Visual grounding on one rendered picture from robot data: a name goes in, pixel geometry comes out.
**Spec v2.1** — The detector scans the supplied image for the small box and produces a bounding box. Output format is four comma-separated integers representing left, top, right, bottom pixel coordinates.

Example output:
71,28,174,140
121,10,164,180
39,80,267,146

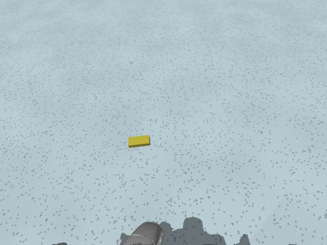
128,135,150,148

